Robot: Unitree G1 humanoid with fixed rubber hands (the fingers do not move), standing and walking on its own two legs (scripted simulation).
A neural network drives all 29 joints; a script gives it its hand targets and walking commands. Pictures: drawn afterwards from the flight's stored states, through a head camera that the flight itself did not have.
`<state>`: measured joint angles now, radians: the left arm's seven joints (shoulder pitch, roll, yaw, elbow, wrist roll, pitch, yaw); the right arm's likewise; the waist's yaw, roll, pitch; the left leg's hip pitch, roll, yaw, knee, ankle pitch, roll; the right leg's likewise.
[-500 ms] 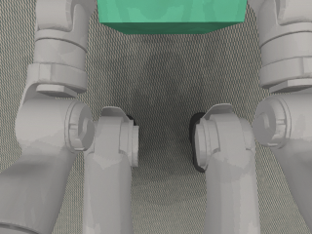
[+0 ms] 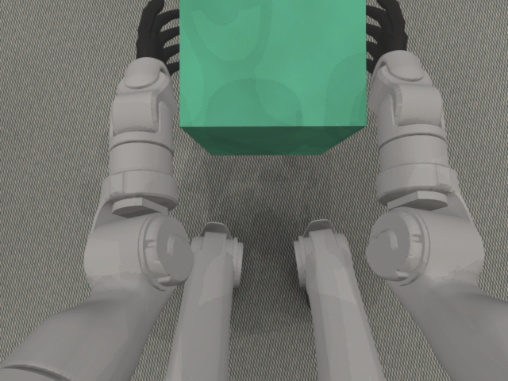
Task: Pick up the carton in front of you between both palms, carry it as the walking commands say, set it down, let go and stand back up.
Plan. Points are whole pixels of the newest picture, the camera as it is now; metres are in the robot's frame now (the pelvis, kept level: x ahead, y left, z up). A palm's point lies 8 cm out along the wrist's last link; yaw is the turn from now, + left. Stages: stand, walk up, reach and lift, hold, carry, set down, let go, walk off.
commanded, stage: reach and lift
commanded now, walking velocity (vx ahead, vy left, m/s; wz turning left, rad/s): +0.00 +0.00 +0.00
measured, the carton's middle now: (268, 79) +0.53 -0.01 -0.13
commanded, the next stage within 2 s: none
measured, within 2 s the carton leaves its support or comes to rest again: neither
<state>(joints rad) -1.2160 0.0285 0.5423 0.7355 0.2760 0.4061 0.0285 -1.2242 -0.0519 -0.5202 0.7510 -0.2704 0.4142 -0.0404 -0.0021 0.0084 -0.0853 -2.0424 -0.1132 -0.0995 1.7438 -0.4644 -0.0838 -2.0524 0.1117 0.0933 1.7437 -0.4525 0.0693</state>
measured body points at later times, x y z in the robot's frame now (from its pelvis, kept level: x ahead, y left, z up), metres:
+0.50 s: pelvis +0.05 +0.00 +0.13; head +0.23 +0.00 +0.54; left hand +0.49 +0.15 +0.09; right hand +0.49 -0.16 +0.09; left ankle +0.12 +0.14 -0.45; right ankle +0.12 -0.13 -0.45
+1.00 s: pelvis +0.10 +0.00 +0.26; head +0.15 +0.00 +0.70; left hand +0.44 +0.15 +0.24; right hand +0.44 -0.15 +0.24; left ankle +0.12 +0.14 -0.45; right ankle +0.12 -0.13 -0.45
